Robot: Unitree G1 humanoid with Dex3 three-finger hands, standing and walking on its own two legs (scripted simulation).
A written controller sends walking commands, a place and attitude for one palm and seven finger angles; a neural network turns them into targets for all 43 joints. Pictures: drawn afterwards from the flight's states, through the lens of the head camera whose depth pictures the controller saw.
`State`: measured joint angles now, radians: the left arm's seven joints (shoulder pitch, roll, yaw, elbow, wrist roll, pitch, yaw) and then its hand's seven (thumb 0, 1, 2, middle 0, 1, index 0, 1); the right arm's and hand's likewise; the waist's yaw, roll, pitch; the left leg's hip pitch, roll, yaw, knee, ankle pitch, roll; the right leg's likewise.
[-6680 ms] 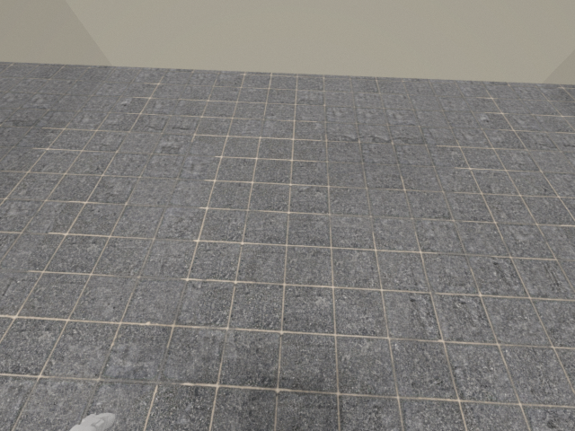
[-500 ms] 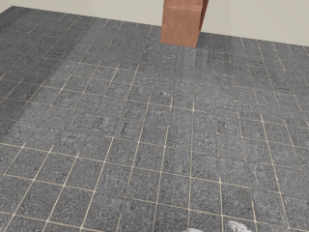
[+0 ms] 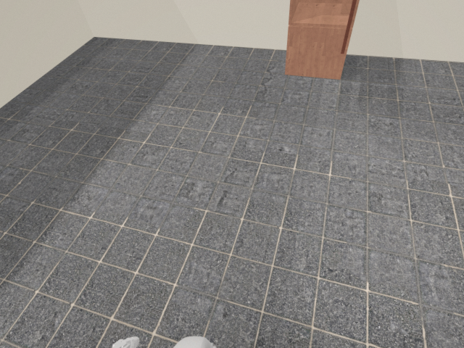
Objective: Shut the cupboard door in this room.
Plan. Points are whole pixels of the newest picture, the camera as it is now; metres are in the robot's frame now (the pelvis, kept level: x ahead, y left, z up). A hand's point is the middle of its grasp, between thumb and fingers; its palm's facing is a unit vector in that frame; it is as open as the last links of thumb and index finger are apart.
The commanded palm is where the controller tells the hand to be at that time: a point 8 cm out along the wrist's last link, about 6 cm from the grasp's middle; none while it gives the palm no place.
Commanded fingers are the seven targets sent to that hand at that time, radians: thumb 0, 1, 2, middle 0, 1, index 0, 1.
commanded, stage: turn or walk to find it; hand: left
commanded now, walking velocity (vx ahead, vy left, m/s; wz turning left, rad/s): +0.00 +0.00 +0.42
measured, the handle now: out of the picture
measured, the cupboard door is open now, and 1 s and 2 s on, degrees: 87 87 87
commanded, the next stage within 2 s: none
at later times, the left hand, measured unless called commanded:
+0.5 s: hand out of the picture -0.02 +0.27 -0.18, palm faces +0.27 -0.93 -0.25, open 7.3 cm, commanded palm none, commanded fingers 0.00 0.90 0.90 -0.20 -0.30 -0.20 -0.30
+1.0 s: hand out of the picture -0.02 +0.21 -0.15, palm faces +0.44 -0.86 -0.25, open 7.3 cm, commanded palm none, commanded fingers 0.00 0.90 0.90 -0.20 -0.30 -0.20 -0.30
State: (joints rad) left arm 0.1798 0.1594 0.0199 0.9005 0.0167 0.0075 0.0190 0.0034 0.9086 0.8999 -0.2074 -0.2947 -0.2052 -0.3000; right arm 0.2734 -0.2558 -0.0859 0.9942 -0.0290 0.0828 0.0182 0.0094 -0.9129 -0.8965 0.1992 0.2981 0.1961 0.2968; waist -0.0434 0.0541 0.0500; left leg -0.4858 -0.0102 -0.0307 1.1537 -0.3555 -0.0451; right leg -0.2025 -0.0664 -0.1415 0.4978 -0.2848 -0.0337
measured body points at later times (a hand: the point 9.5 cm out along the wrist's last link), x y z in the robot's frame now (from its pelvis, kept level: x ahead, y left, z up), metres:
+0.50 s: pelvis -0.01 +0.05 +0.00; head +0.02 +0.08 +0.45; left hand -0.04 +0.32 -0.16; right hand +0.15 -0.17 -0.13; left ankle -0.04 +0.14 -0.74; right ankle -0.01 -0.10 -0.67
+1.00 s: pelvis +0.00 +0.01 +0.00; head +0.03 +0.00 +0.45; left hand -0.05 +0.26 -0.13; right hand +0.15 -0.20 -0.16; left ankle -0.09 +0.13 -0.67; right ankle +0.03 -0.08 -0.74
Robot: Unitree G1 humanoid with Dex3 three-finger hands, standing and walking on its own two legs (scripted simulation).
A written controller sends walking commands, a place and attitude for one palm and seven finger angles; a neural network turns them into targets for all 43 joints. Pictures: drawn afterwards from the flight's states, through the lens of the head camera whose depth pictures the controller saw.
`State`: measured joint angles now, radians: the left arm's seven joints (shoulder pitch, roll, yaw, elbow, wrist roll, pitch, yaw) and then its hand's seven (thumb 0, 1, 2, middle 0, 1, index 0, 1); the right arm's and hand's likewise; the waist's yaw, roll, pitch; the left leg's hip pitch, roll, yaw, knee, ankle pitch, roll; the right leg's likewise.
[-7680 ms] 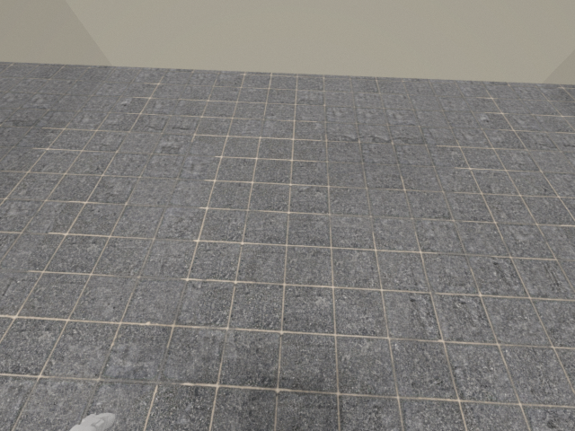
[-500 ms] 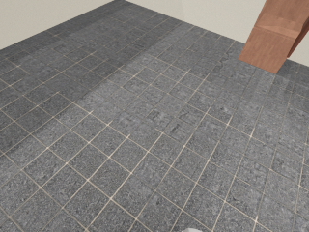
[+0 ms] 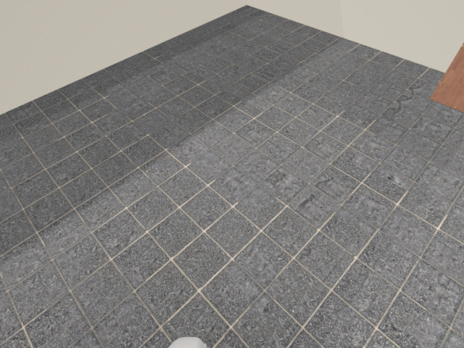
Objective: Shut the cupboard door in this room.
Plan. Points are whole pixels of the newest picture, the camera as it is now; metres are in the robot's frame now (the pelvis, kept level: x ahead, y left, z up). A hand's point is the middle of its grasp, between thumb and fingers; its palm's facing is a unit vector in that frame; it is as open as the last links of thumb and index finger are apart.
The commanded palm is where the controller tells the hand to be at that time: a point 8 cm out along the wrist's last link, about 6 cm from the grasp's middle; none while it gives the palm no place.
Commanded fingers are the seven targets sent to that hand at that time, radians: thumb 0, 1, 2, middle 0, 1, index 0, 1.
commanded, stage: turn or walk to find it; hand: left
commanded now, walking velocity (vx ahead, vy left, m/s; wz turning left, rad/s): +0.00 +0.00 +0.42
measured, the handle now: out of the picture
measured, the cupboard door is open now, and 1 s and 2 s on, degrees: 87 87 87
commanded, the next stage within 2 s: none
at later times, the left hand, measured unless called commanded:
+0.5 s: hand out of the picture +0.04 +0.26 -0.16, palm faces +0.23 -0.94 -0.25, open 7.3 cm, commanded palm none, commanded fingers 0.00 0.90 0.90 -0.20 -0.30 -0.20 -0.30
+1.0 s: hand out of the picture -0.07 +0.20 -0.16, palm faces +0.46 -0.85 -0.25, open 7.3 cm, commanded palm none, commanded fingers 0.00 0.90 0.90 -0.20 -0.30 -0.20 -0.30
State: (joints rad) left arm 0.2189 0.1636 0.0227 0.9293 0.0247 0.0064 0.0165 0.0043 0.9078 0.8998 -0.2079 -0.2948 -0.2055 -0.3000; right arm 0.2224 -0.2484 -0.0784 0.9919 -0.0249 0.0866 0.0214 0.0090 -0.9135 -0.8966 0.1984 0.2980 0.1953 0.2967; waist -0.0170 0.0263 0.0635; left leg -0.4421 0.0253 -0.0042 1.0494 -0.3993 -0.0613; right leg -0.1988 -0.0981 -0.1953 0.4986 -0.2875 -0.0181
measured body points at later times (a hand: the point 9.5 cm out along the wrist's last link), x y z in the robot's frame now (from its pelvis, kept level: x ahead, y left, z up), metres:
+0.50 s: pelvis -0.01 +0.04 +0.00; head +0.02 +0.05 +0.45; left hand +0.03 +0.31 -0.14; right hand +0.11 -0.18 -0.14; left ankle -0.02 +0.14 -0.74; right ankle +0.01 -0.11 -0.69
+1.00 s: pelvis -0.02 +0.00 +0.00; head +0.01 +0.01 +0.45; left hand -0.09 +0.24 -0.14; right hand +0.14 -0.21 -0.16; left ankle -0.11 +0.12 -0.70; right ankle +0.02 -0.09 -0.74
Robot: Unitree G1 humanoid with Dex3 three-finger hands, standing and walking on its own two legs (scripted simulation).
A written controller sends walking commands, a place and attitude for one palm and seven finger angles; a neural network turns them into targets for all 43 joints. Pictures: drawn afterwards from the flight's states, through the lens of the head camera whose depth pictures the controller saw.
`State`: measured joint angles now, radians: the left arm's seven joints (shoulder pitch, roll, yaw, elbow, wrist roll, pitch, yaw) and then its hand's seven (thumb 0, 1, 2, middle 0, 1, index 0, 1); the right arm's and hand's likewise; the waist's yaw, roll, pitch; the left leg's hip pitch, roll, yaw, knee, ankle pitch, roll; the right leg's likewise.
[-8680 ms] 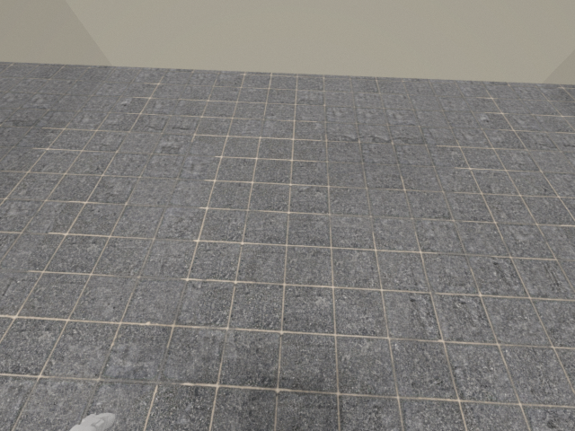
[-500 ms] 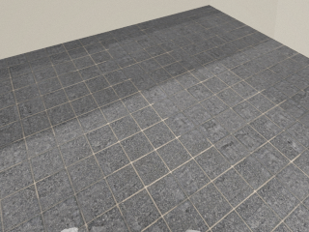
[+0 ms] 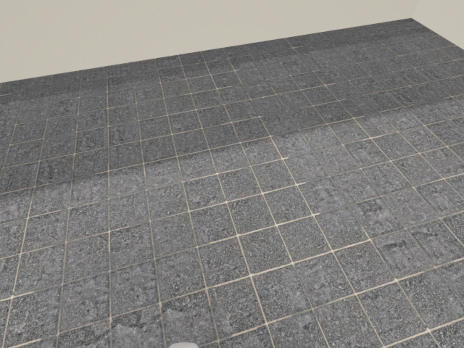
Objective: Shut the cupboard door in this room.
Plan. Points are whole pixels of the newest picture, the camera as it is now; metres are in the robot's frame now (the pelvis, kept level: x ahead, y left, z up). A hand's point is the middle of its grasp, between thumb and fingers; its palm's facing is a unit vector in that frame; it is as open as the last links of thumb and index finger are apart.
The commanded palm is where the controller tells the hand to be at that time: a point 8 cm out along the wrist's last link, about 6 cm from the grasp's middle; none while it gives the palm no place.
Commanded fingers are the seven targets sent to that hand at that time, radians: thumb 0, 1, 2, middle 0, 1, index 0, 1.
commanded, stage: turn or walk to find it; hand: left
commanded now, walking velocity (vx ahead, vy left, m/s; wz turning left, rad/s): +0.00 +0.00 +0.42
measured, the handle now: out of the picture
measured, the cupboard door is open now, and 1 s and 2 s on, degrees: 87 87 87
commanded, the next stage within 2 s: none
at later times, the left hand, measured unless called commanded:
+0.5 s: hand out of the picture +0.03 +0.24 -0.16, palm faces +0.21 -0.95 -0.25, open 7.3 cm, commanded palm none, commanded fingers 0.00 0.90 0.90 -0.20 -0.30 -0.20 -0.30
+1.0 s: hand out of the picture -0.12 +0.19 -0.17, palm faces +0.46 -0.86 -0.24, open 7.3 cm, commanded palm none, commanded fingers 0.00 0.90 0.90 -0.20 -0.30 -0.20 -0.30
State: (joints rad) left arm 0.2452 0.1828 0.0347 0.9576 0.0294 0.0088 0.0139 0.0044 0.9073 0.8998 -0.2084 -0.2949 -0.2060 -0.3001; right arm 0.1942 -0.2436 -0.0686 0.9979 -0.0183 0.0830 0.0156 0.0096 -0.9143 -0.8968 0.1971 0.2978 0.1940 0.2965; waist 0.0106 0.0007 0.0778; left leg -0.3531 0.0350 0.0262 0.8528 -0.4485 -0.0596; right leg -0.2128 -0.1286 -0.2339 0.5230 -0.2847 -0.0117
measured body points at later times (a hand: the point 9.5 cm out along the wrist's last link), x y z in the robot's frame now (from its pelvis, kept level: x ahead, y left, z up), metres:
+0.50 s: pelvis -0.03 +0.02 +0.00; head -0.01 +0.02 +0.45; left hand +0.02 +0.29 -0.14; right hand +0.08 -0.21 -0.15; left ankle -0.02 +0.13 -0.74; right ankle -0.01 -0.11 -0.71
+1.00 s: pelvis -0.07 +0.00 +0.00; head -0.04 +0.01 +0.45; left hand -0.15 +0.24 -0.15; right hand +0.09 -0.21 -0.15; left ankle -0.15 +0.11 -0.71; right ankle -0.01 -0.10 -0.74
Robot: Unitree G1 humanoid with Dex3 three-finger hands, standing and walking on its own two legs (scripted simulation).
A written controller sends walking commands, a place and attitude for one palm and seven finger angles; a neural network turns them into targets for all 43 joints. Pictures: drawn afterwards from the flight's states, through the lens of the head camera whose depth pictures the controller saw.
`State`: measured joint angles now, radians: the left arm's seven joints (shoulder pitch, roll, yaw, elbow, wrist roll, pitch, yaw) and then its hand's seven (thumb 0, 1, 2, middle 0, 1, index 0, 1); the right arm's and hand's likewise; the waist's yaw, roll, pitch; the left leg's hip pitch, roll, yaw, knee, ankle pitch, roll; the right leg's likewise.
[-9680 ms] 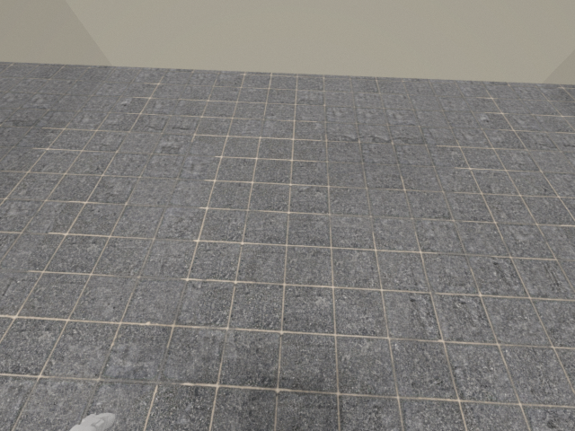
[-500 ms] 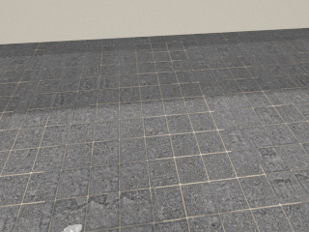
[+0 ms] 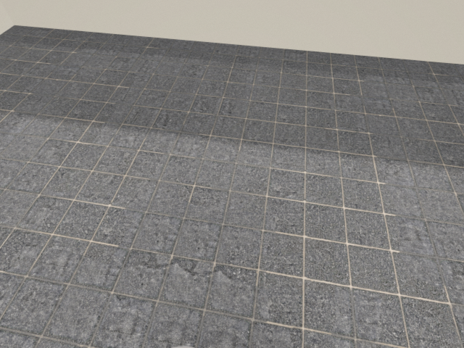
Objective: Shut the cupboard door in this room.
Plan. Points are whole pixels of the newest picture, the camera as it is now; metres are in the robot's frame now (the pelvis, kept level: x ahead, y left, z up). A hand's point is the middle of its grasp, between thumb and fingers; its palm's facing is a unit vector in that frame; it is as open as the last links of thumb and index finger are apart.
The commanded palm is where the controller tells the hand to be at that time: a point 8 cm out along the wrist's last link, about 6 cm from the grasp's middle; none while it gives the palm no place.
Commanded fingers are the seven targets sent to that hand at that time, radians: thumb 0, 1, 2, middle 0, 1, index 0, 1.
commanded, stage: turn or walk to find it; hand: left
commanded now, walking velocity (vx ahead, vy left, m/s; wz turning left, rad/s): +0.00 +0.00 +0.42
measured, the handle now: out of the picture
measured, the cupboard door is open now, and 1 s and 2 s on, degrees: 87 87 87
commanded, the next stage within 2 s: none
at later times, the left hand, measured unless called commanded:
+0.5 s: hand out of the picture +0.04 +0.22 -0.15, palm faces +0.21 -0.94 -0.27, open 7.3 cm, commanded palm none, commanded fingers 0.00 0.90 0.90 -0.20 -0.30 -0.20 -0.30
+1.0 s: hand out of the picture -0.13 +0.22 -0.19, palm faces +0.47 -0.85 -0.24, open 7.3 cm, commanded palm none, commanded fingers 0.00 0.90 0.90 -0.20 -0.30 -0.20 -0.30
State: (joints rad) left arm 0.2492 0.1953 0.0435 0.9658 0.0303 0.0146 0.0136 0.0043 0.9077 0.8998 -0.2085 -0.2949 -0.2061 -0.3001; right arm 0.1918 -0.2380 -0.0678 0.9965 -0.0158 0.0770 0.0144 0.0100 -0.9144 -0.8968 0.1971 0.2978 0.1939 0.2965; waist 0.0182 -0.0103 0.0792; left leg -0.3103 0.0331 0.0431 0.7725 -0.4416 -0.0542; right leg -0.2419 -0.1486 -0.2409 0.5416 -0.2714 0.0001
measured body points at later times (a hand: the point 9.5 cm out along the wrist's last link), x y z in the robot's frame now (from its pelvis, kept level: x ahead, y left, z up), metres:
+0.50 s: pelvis -0.03 +0.00 -0.01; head +0.00 -0.01 +0.44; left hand +0.03 +0.27 -0.13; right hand +0.08 -0.23 -0.16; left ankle -0.02 +0.13 -0.74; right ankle -0.01 -0.11 -0.74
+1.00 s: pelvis -0.07 +0.02 -0.01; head -0.05 +0.05 +0.44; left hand -0.16 +0.27 -0.17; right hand +0.12 -0.18 -0.15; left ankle -0.13 +0.11 -0.74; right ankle -0.01 -0.11 -0.72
